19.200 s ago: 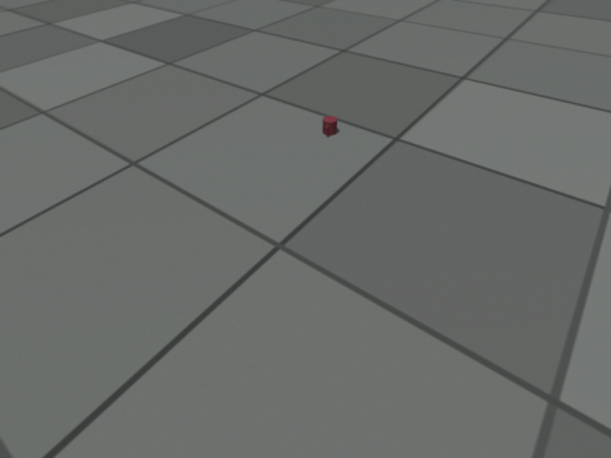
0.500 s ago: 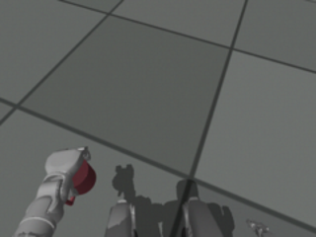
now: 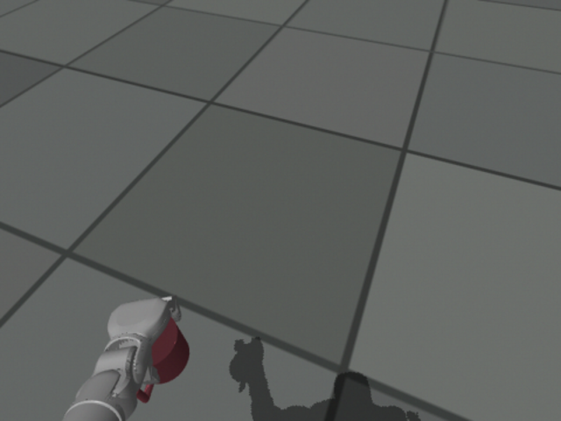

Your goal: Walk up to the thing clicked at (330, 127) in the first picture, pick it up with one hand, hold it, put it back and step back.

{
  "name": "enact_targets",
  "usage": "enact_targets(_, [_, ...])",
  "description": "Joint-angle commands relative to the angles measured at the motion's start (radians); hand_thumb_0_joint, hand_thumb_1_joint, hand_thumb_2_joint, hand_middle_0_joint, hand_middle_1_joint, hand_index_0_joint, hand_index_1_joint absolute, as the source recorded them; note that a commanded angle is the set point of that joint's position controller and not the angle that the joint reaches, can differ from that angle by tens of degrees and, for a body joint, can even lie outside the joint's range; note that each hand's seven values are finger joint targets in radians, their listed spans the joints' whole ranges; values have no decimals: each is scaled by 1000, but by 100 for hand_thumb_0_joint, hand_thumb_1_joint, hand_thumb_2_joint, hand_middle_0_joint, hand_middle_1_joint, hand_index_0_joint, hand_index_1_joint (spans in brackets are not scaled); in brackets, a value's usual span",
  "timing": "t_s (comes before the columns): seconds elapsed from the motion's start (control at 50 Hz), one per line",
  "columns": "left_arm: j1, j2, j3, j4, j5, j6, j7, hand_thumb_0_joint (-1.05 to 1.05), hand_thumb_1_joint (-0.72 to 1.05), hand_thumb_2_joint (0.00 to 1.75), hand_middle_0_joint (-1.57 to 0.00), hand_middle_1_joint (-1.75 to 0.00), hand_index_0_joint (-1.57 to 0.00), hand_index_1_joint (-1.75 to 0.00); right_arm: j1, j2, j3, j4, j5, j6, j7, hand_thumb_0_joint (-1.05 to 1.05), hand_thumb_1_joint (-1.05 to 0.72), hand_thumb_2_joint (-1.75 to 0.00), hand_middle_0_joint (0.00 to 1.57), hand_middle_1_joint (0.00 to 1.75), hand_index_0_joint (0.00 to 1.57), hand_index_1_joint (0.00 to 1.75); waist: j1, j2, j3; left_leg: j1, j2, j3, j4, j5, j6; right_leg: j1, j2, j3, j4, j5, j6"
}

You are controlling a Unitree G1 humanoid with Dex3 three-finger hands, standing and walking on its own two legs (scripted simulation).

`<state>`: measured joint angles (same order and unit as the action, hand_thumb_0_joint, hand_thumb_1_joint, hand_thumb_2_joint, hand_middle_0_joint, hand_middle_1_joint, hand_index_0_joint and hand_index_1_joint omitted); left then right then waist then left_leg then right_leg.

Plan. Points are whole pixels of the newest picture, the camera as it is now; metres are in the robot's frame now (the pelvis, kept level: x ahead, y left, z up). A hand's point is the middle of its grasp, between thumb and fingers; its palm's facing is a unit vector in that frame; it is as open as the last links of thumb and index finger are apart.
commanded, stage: lift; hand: left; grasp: from above
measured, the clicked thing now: (153, 358) +0.30 +0.23 -0.14
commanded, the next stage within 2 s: hold in 0.18 s
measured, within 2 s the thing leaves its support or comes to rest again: neither
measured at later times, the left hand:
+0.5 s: hand (146, 319) +0.33 +0.21 -0.04, palm faces -0.47 -0.07 -0.88, open 11.4 cm
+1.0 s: hand (140, 316) +0.32 +0.21 -0.01, palm faces -0.48 -0.05 -0.88, open 11.4 cm
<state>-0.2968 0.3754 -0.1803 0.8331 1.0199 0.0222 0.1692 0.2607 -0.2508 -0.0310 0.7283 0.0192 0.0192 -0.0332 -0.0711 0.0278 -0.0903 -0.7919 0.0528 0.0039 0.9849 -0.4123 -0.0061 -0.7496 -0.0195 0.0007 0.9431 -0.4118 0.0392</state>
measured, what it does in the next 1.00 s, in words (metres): rises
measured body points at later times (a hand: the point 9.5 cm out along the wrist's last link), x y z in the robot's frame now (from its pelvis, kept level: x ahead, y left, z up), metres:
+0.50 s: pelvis +0.03 +0.00 +0.04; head +0.06 -0.01 +0.49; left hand +0.35 +0.21 +0.01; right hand +0.12 -0.27 -0.08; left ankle +0.04 +0.12 -0.68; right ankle +0.03 -0.15 -0.68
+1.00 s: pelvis +0.03 +0.00 +0.05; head +0.05 -0.01 +0.50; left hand +0.34 +0.21 +0.04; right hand +0.14 -0.27 -0.07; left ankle +0.04 +0.12 -0.68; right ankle +0.03 -0.15 -0.68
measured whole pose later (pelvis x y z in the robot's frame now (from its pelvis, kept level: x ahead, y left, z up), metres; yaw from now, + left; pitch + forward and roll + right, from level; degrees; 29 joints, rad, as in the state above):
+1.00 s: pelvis +0.03 +0.00 +0.05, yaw -1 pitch +3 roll +0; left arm -0.27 0.37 -0.22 0.76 1.02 0.03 0.05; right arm 0.23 -0.26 -0.05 0.70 0.04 0.06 -0.03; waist -0.03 0.03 -0.03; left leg -0.36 0.04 0.04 0.58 -0.28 -0.01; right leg -0.34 -0.03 0.02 0.56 -0.28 0.04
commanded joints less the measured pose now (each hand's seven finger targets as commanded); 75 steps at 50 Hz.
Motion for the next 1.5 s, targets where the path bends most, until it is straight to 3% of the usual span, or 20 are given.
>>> enact_targets(0.0, [-359, 234, 100, -226, 8, 11, 70, 0, 43, 117, -88, -94, -85, -97, 10, -153, -55, -101, -1, -24, -9, 0, -91, -90, 20, 30, 20, 30, 10, 54, -344, 372, -48, -3, -210, 205, 0, 162, 38, -21, -207, 191, -41])
enact_targets(0.02, [-357, 211, 86, -222, 4, 13, 68, 0, 41, 117, -86, -93, -83, -96, 11, -146, -53, -92, -2, -23, -10, 0, -90, -90, 20, 30, 20, 30, 5, 60, -333, 378, -46, -6, -220, 213, -2, 160, 39, -20, -212, 196, -43])
enact_targets(0.12, [-353, 211, 83, -209, -6, 14, 65, 0, 41, 117, -86, -93, -83, -96, -2, -146, -59, -96, 4, -23, -11, 0, -90, -90, 20, 30, 20, 30, 17, 38, -284, 418, -52, -3, -290, 202, -3, 222, 39, -17, -281, 184, -41])
enact_targets(0.16, [-366, 198, 74, -189, -9, 17, 56, 0, 41, 117, -85, -95, -82, -97, -2, -147, -62, -90, 4, -23, -12, 0, -90, -90, 20, 30, 20, 30, 7, 24, -296, 446, -53, 3, -294, 242, -2, 247, 39, -12, -297, 226, -37])
enact_targets(0.22, [-336, 201, 74, -173, -12, 19, 49, 0, 43, 118, -85, -99, -84, -100, -6, -148, -65, -92, 6, -23, -12, 0, -90, -90, 20, 30, 20, 30, 21, 7, -294, 473, -57, 11, -313, 292, 0, 292, 37, -11, -321, 275, -35])
enact_targets(0.26, [-351, 159, 46, -176, -17, 18, 38, 0, 45, 118, -85, -101, -85, -102, -5, -143, -63, -86, 6, -22, -10, 0, -90, -90, 20, 30, 20, 30, 6, 3, -269, 480, -58, 16, -322, 314, 0, 298, 38, -6, -332, 299, -33])
enact_targets(0.34, [-363, 207, 67, -193, -3, 6, 19, 0, 49, 115, -88, -98, -88, -98, -15, -152, -71, -95, 10, -18, -9, 0, -90, -90, 20, 30, 20, 30, 25, 21, -264, 515, -59, 17, -357, 334, -4, 326, 40, -11, -351, 305, -38])
enact_targets(0.38, [-356, 184, 55, -192, -3, 3, 8, 0, 50, 115, -89, -96, -88, -96, -20, -148, -69, -96, 11, -19, -9, 0, -90, -90, 20, 30, 20, 30, 19, 11, -260, 529, -61, 22, -366, 344, -3, 347, 40, -7, -364, 320, -36])
enact_targets(0.44, [-360, 215, 78, -211, -3, 6, 8, 0, 52, 115, -90, -97, -90, -97, -22, -154, -73, -103, 11, -18, -8, 0, -89, -90, 20, 30, 20, 30, 35, 18, -272, 550, -60, 25, -375, 389, -3, 371, 40, -7, -372, 359, -36])
enact_targets(0.5, [-372, 196, 61, -222, 1, 10, 6, 0, 49, 114, -88, -97, -88, -97, -28, -155, -73, -109, 11, -14, -5, 0, -90, -90, 20, 30, 20, 30, 24, 24, -258, 576, -55, 24, -391, 411, -6, 373, 43, -13, -378, 371, -38])
enact_targets(0.72, [-352, 201, 66, -256, -4, 20, -35, 0, 47, 116, -86, -97, -86, -98, -44, -157, -79, -124, 14, -8, -1, 0, -89, -90, 20, 30, 20, 30, 42, 22, -252, 616, -55, 32, -426, 452, -2, 435, 43, -9, -417, 409, -38])
enact_targets(0.76, [-352, 186, 52, -265, -2, 19, -46, 0, 48, 115, -87, -96, -87, -96, -42, -158, -77, -129, 12, -6, 1, 0, -89, -90, 20, 30, 20, 30, 34, 8, -233, 613, -55, 31, -434, 437, 1, 440, 43, -11, -429, 399, -37])
enact_targets(0.8, [-346, 216, 73, -279, -6, 17, -55, 0, 48, 116, -87, -95, -87, -96, -52, -158, -77, -135, 15, -5, 0, 0, -89, -90, 20, 30, 20, 30, 49, 17, -247, 613, -59, 38, -438, 446, 3, 463, 40, -8, -434, 412, -36])
enact_targets(0.84, [-340, 199, 62, -296, -2, 13, -63, 0, 47, 117, -87, -96, -86, -97, -60, -149, -73, -140, 15, -3, 0, 0, -89, -90, 20, 30, 20, 30, 50, 8, -247, 612, -61, 38, -441, 457, 7, 470, 40, -5, -433, 430, -35])
enact_targets(0.86, [-331, 203, 62, -279, 1, 14, -66, 0, 47, 118, -87, -96, -86, -97, -59, -155, -73, -141, 14, -1, 0, 0, -89, -90, 20, 30, 20, 30, 39, 8, -241, 621, -61, 39, -444, 452, 7, 471, 39, -7, -439, 424, -34])
enact_targets(0.96, [-340, 211, 71, -293, 1, 8, -78, 0, 45, 116, -85, -96, -84, -97, -65, -156, -70, -147, 14, 3, 1, 0, -89, -90, 20, 30, 20, 30, 40, 2, -220, 630, -56, 36, -467, 422, 8, 470, 40, -11, -456, 390, -38])
enact_targets(1.38, [-349, 225, 74, -364, -16, 0, -108, 0, 45, 111, -82, -100, -83, -99, -143, -145, -50, -171, 22, -7, -12, 0, -90, -90, 20, 30, 20, 30, 59, 14, -169, 644, -54, 31, -532, 272, 7, 472, 40, -12, -518, 238, -40])
enact_targets(1.48, [-343, 222, 67, -386, -17, 2, -121, 0, 44, 114, -81, -101, -82, -100, -153, -142, -47, -172, 25, -10, -15, 0, -90, -90, 20, 30, 20, 30, 69, 7, -174, 649, -55, 30, -535, 299, 8, 491, 39, -12, -520, 261, -40])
